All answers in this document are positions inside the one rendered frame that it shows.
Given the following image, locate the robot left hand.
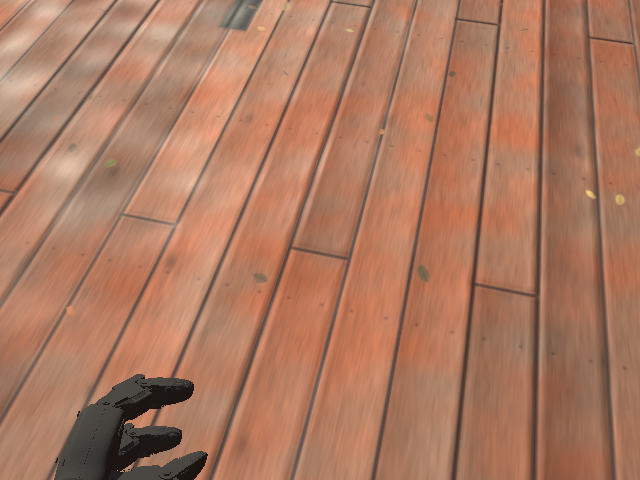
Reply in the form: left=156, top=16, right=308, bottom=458
left=54, top=374, right=208, bottom=480

